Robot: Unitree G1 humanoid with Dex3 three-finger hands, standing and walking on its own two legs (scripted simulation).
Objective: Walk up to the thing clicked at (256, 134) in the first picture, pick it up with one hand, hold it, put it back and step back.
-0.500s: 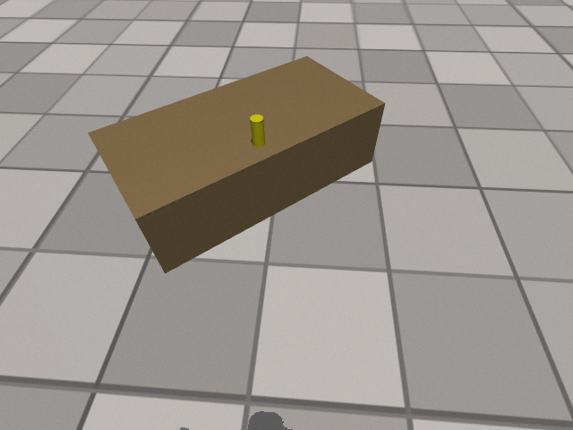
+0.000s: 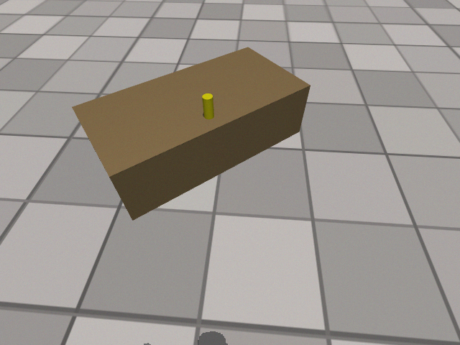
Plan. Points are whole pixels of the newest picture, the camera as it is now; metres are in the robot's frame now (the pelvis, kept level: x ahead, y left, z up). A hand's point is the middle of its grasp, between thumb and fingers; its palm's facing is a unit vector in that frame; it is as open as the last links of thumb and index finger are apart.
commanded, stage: stand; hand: right
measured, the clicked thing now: (208, 106) +1.20 +0.17 -0.36
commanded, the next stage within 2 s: walk up in 0.62 s
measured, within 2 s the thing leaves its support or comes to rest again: neither
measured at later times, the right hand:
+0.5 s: hand out of the picture +0.08 -0.25 -0.16, palm faces -0.03 +0.94 -0.34, open 7.4 cm
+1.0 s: hand (345, 310) +0.22 -0.21 -0.14, palm faces -0.21 +0.86 -0.47, open 7.4 cm
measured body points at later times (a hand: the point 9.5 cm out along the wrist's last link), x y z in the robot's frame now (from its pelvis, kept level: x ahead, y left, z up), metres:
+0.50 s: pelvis +0.00 +0.00 +0.00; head +0.02 +0.00 +0.45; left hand +0.07 +0.30 -0.13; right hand +0.08 -0.29 -0.13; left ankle +0.00 +0.12 -0.75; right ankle -0.01 -0.13 -0.75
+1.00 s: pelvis +0.08 +0.07 -0.04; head +0.09 +0.10 +0.41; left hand +0.07 +0.42 -0.16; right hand +0.23 -0.26 -0.11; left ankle +0.11 +0.20 -0.75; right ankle +0.02 -0.10 -0.70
